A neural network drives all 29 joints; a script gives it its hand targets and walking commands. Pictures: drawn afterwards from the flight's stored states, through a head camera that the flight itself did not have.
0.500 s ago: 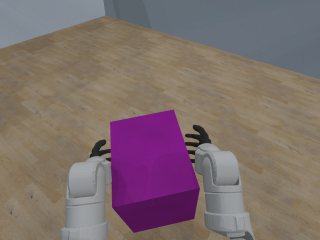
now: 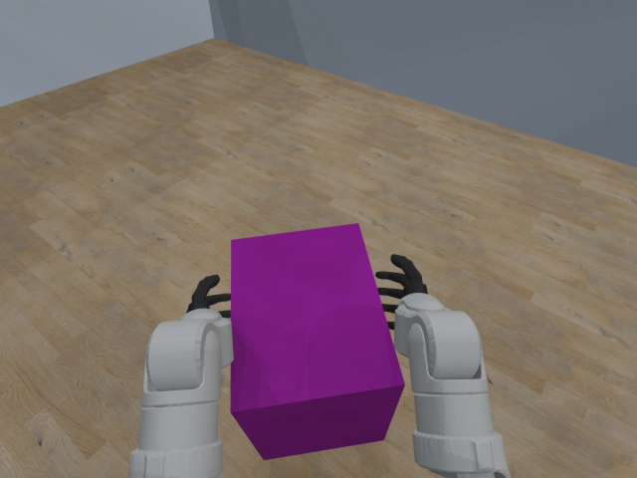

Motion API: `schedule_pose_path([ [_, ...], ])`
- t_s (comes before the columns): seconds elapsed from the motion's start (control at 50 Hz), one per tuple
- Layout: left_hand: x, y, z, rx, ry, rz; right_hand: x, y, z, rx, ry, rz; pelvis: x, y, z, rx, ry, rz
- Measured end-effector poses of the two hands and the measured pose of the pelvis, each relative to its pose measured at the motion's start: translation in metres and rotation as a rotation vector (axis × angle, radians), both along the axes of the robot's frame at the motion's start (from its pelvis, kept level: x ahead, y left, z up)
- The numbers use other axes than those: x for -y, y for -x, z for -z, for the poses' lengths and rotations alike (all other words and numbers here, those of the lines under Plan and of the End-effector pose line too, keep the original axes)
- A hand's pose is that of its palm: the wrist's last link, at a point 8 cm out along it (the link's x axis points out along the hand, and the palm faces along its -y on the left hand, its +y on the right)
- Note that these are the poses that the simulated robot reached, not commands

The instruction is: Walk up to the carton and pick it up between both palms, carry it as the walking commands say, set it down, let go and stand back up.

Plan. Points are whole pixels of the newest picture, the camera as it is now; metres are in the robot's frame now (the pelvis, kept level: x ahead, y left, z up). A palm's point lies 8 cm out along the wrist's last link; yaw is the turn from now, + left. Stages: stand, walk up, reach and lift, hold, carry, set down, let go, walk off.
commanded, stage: carry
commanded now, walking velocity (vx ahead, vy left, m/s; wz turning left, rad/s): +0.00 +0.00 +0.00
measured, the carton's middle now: (310, 343) +0.32 +0.00 +0.01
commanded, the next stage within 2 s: none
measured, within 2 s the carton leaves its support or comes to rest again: neither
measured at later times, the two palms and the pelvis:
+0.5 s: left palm (215, 270) +0.39 +0.12 +0.08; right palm (397, 255) +0.40 -0.12 +0.09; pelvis +0.09 -0.01 +0.00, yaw +0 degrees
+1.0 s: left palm (212, 259) +0.42 +0.13 +0.08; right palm (391, 241) +0.42 -0.12 +0.10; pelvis +0.11 +0.00 +0.01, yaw -1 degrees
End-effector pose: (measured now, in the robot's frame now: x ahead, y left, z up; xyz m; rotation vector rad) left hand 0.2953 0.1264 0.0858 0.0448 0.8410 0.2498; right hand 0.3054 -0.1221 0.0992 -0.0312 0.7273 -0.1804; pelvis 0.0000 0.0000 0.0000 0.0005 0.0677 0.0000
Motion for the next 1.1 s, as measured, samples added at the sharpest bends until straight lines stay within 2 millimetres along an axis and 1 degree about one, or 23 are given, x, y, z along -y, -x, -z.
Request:
schedule_pose_path([
  [0.06,0.008,-0.018,-0.001,0.005,0.013,0.009,0.008,-0.013,-0.002,0.004,0.008,0.018,0.005,-0.014,0.001,-0.018,-0.007,-0.003],
  [0.14,0.012,-0.035,0.000,-0.003,0.020,0.017,0.012,-0.029,-0.005,-0.007,0.017,0.024,0.010,-0.028,-0.005,-0.039,-0.004,-0.005],
  [0.22,0.007,-0.046,-0.001,-0.006,0.046,-0.003,0.006,-0.045,-0.011,-0.013,0.040,0.009,0.011,-0.041,-0.012,-0.051,-0.005,-0.011],
  [0.3,-0.001,-0.056,-0.004,-0.003,0.035,-0.016,-0.002,-0.062,-0.016,-0.013,0.031,-0.007,0.008,-0.052,-0.019,-0.044,0.006,0.013],
  [0.36,0.000,-0.069,-0.009,0.028,0.010,-0.030,-0.001,-0.076,-0.013,0.013,0.011,-0.014,0.008,-0.063,-0.014,-0.030,0.006,0.040],
  [0.42,0.004,-0.084,-0.010,0.064,-0.006,-0.034,0.003,-0.088,-0.008,0.049,-0.001,-0.009,0.010,-0.076,-0.004,-0.030,0.007,0.007],
  [0.46,0.004,-0.092,-0.005,0.054,-0.010,-0.025,0.003,-0.094,-0.001,0.036,0.005,-0.007,0.009,-0.082,-0.002,-0.033,0.016,-0.004],
  [0.5,0.002,-0.098,0.006,0.031,0.012,-0.008,0.002,-0.099,0.008,0.009,0.018,-0.011,0.007,-0.087,0.000,-0.026,0.024,-0.003],
  [0.54,-0.001,-0.100,0.018,0.008,0.043,0.004,0.001,-0.101,0.015,-0.018,0.036,-0.023,0.006,-0.093,0.000,-0.021,0.011,0.009],
  [0.6,-0.003,-0.101,0.022,0.003,0.023,0.003,-0.002,-0.103,0.015,-0.022,0.031,-0.034,0.004,-0.100,0.001,-0.021,0.006,0.018],
  [0.72,-0.004,-0.111,0.015,0.022,0.009,0.003,-0.003,-0.111,0.012,-0.004,0.031,-0.034,0.001,-0.106,-0.002,-0.026,0.009,0.023],
  [0.82,-0.005,-0.116,0.008,0.028,0.019,0.018,-0.004,-0.114,0.004,0.000,0.035,-0.034,0.000,-0.112,-0.009,-0.023,0.009,0.019],
  [0.9,-0.006,-0.120,0.001,0.057,0.022,0.018,-0.004,-0.119,-0.003,0.027,0.036,-0.035,0.000,-0.115,-0.008,-0.029,0.005,0.021],
  [0.94,-0.006,-0.122,0.002,0.064,0.023,0.023,-0.004,-0.121,-0.003,0.034,0.042,-0.036,0.000,-0.114,-0.008,-0.031,0.006,0.023],
  [1.02,-0.007,-0.118,0.009,0.051,0.046,0.044,-0.004,-0.118,0.002,0.018,0.053,-0.032,-0.002,-0.112,-0.009,-0.026,0.010,0.019],
  [1.1,-0.009,-0.110,0.009,0.063,0.038,0.032,-0.006,-0.110,0.003,0.030,0.037,-0.043,-0.002,-0.108,-0.006,-0.018,0.004,0.021],
])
